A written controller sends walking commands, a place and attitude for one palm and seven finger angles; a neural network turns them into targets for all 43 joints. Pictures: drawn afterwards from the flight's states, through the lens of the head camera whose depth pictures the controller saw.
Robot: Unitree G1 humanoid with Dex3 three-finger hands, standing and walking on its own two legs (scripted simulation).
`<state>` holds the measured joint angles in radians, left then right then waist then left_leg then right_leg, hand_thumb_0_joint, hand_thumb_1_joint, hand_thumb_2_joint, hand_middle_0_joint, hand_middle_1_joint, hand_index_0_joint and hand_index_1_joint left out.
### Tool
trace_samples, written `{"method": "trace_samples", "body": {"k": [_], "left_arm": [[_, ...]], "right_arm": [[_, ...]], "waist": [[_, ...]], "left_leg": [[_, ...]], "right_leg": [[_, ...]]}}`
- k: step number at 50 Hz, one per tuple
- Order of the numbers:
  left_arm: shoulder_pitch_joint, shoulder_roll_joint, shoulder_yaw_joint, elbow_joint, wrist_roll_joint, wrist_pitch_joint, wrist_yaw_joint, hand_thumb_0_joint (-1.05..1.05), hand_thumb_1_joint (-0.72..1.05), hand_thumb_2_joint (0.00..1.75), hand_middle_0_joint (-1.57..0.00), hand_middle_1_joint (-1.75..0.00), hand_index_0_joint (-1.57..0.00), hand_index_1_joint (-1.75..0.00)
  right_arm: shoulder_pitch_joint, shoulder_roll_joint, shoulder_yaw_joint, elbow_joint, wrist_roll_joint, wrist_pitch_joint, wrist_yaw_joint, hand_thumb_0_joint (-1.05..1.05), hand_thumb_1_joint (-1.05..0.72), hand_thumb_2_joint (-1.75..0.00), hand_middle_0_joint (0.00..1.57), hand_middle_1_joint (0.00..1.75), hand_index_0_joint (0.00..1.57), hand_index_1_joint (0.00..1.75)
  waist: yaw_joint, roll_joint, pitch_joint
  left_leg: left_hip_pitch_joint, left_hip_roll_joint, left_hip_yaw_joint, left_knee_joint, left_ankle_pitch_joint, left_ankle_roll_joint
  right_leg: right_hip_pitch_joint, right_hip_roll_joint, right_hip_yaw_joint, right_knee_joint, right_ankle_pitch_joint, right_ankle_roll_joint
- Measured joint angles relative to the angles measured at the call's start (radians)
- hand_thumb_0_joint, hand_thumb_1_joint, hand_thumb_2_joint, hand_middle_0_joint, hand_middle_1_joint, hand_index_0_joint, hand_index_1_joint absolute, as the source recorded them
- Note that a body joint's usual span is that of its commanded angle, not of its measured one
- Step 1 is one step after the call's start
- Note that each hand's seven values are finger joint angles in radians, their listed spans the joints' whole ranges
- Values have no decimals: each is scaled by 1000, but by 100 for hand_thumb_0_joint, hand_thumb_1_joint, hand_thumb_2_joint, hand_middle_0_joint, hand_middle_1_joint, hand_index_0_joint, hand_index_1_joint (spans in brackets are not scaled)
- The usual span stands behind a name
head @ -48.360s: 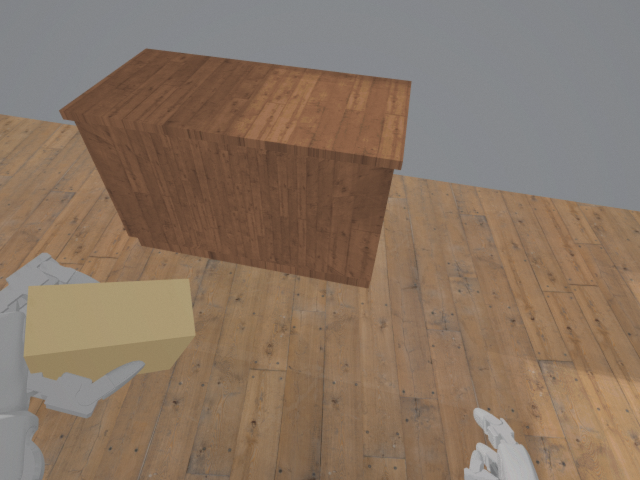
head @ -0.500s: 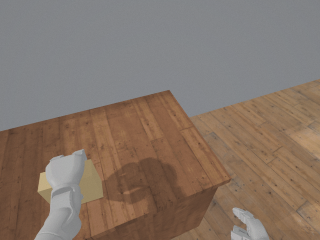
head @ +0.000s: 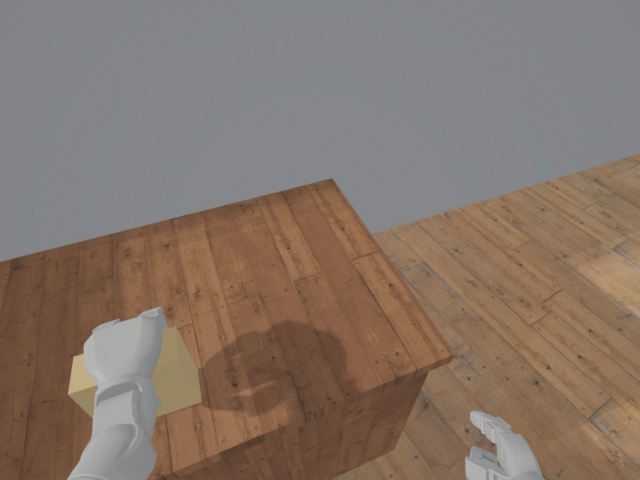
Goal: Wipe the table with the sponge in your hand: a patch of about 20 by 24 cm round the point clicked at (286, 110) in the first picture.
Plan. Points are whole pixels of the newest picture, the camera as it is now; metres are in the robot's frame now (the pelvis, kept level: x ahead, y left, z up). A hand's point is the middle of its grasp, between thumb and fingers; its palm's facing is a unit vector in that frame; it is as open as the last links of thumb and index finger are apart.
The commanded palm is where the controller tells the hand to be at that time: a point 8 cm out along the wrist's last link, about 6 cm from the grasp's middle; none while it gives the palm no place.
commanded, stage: wipe back along the first lane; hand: left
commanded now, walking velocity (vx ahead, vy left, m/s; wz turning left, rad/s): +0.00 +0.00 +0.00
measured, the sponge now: (147, 388) +0.25 +0.28 -0.07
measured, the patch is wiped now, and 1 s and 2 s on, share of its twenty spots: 1.00 1.00 1.00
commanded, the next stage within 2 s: lift the sponge slowly off the table in 0.48 s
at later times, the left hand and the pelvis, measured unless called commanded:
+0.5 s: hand (143, 368) +0.25 +0.28 -0.02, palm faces -0.07 -0.05 -1.00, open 9.9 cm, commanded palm +0.22 +0.25 +0.01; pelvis -0.01 +0.00 +0.00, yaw +0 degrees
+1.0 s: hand (142, 372) +0.25 +0.27 -0.01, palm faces -0.07 -0.10 -0.99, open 9.9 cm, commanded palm +0.21 +0.25 +0.04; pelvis +0.00 +0.00 +0.00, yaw +0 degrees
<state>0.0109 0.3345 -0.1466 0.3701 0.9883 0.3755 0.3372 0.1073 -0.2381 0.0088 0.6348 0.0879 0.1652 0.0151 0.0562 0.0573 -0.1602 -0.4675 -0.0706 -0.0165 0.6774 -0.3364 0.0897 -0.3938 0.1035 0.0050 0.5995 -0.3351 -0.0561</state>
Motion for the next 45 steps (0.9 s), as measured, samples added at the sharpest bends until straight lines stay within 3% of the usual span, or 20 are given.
{"method": "trace_samples", "body": {"k": [32, 45], "left_arm": [[-40, -1, -7, 34, 6, 5, -2, 0, -48, 108, -69, -144, -71, -144], [18, 11, 2, -32, -16, -2, -24, 0, -48, 108, -69, -144, -71, -144]], "right_arm": [[10, 2, -2, -5, 3, 1, -10, 1, -91, -90, 20, 30, 20, 30], [4, 0, -8, -9, 0, -1, -9, 1, -91, -90, 20, 30, 20, 30]], "waist": [[7, 6, -7], [-1, 8, 6]], "left_leg": [[-44, 0, -8, 28, -3, -8], [7, 2, -7, 0, -1, -6]], "right_leg": [[-45, 1, -12, 35, -9, -8], [8, 3, -6, -1, -2, -7]]}}
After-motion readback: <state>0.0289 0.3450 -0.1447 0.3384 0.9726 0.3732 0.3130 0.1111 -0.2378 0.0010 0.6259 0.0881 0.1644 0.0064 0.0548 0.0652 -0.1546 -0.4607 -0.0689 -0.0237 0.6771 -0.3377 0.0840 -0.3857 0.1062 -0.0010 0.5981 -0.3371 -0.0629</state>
